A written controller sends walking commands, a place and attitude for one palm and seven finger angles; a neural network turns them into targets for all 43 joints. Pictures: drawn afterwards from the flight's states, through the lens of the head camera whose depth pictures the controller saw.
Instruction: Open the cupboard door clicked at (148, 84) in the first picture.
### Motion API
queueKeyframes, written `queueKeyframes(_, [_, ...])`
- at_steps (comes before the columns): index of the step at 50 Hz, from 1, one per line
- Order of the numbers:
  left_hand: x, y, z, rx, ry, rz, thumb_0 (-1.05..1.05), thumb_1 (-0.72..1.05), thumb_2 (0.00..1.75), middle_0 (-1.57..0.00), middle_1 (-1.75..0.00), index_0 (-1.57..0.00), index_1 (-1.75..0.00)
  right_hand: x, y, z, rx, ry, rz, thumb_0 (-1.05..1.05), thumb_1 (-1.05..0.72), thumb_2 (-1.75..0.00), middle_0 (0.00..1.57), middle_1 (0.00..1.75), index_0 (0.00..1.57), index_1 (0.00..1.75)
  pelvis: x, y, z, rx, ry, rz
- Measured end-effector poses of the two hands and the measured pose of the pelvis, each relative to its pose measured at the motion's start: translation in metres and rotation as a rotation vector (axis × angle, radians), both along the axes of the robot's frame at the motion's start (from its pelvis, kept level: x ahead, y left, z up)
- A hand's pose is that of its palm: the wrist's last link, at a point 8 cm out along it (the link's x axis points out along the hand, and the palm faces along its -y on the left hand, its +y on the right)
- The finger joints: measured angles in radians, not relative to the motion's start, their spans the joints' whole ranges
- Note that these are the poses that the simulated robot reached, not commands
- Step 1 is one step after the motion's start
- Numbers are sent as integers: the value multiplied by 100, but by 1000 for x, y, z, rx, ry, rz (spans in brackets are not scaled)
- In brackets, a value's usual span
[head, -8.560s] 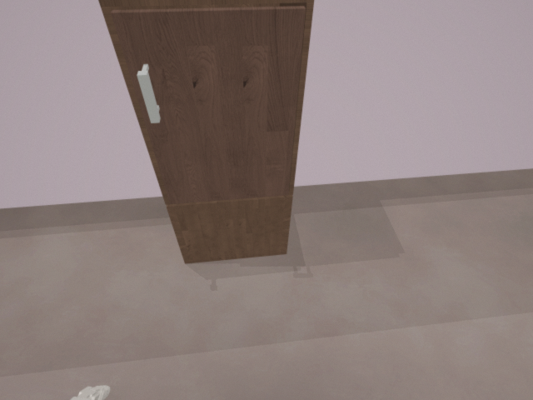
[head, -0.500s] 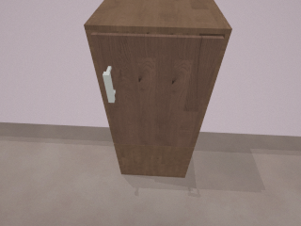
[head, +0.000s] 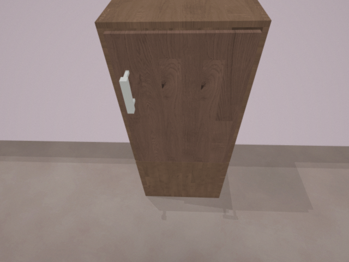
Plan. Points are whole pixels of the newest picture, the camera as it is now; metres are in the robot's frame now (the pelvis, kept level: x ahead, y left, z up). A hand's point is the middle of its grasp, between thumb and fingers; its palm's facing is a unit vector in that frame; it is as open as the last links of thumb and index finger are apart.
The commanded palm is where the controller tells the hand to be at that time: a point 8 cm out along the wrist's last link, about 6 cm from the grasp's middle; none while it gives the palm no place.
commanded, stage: look again from close up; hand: left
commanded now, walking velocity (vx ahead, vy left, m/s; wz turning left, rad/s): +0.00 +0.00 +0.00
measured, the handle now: (129, 92) +0.57 +0.18 +0.07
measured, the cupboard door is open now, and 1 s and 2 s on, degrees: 0 0 0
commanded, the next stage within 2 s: raise the hand with hooked fingers in 0.28 s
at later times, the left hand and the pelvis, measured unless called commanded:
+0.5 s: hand out of the picture +0.12 +0.19 -0.10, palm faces +0.22 -0.95 -0.23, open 7.3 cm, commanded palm +0.12 +0.23 -0.06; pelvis +0.01 -0.01 +0.00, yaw +0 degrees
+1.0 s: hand (90, 240) +0.17 +0.19 +0.00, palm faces +0.08 -0.99 -0.08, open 9.8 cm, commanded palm +0.15 +0.25 +0.00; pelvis -0.03 -0.02 -0.07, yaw +3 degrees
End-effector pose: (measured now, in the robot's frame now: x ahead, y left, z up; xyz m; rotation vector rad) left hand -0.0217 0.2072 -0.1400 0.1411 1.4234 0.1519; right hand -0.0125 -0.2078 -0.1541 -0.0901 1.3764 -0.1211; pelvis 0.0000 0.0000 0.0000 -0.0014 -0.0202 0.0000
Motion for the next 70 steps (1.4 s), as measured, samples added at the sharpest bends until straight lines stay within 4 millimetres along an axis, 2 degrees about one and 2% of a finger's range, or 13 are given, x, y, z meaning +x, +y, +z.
queueKeyframes(8, [18,14,7,38,-36,-19,0,91,90,-20,-30,-20,-30,-4,6,-2,25,15,-2,1,-92,-90,20,30,20,30,1,1,2,13,3,-10])
queueKeyframes(20, [31,8,5,34,-26,-28,0,92,90,-20,-30,-20,-30,2,-4,2,8,48,-6,1,-91,-90,20,30,20,30,10,-5,3,10,16,-15])
queueKeyframes(24, [99,25,50,108,-452,68,3,94,89,-21,-30,-21,-31,34,-30,16,-93,-163,-3,2,-93,-90,21,30,20,30,11,-8,0,11,29,-6])
queueKeyframes(29, [200,25,134,92,-1037,24,2,87,87,-20,-34,-20,-35,107,-63,40,-181,-503,25,2,-92,-90,20,30,20,30,5,-8,-7,6,68,26])
queueKeyframes(32, [229,16,158,1,-1308,-46,1,81,85,-21,-37,-21,-38,152,-75,61,-211,-688,54,2,-92,-90,20,30,20,30,0,-12,-18,14,124,10])
queueKeyframes(35, [222,8,148,-113,-1423,-130,1,74,82,-21,-41,-21,-42,188,-80,81,-223,-824,107,2,-92,-90,20,30,19,30,-5,-18,-31,20,162,0])
queueKeyframes(38, [192,9,119,-168,-1357,-164,0,67,79,-22,-46,-22,-46,215,-78,91,-228,-905,172,1,-91,-90,20,30,19,30,-8,-21,-44,19,187,3])
queueKeyframes(43, [141,32,94,-83,-1250,-47,1,54,74,-23,-53,-23,-53,240,-58,84,-204,-940,270,1,-91,-90,20,30,19,30,-13,-24,-60,-7,208,33])
queueKeyframes(47, [141,44,120,21,-1408,-53,1,45,70,-23,-59,-23,-59,233,-32,55,-140,-889,317,1,-91,-90,20,30,19,30,-20,-24,-69,-35,215,56])
queueKeyframes(54, [204,32,145,-132,-1434,-300,1,28,64,-24,-69,-24,-70,175,-5,13,-31,-727,222,1,-90,-90,21,30,20,30,-32,-19,-68,-49,210,52])
queueKeyframes(57, [216,38,143,-181,-1317,-273,0,21,61,-25,-74,-25,-74,145,-8,13,-33,-669,137,1,-90,-90,21,30,20,30,-31,-16,-59,-34,204,32])
queueKeyframes(62, [207,64,160,-83,-1333,-137,0,10,56,-26,-81,-26,-82,113,-28,24,-98,-620,77,2,-90,-90,21,30,20,30,-26,-10,-46,-21,188,13])
queueKeyframes(70, [205,79,166,-49,-1396,-172,0,-9,48,-27,-93,-27,-94,117,-53,40,-202,-632,144,2,-90,-90,21,30,20,30,-29,-2,-43,-34,166,33])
